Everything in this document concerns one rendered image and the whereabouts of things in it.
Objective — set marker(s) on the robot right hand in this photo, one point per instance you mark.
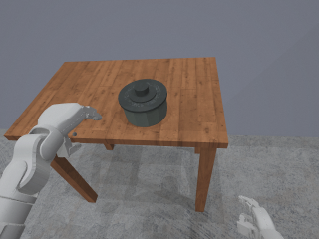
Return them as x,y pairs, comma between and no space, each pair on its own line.
260,220

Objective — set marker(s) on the robot left forearm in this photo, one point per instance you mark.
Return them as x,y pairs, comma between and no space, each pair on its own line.
25,176

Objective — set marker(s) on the table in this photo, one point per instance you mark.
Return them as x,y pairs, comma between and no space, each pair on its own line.
194,115

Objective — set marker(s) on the knob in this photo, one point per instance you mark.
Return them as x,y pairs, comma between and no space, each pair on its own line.
141,88

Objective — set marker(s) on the lid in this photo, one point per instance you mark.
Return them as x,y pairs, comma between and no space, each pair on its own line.
133,103

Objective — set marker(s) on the robot left hand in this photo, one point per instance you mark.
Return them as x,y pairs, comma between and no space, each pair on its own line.
64,118

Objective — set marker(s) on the robot right forearm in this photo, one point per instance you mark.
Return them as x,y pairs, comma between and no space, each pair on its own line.
269,234

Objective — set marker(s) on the pot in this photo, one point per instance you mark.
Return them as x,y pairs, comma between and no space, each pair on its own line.
149,118

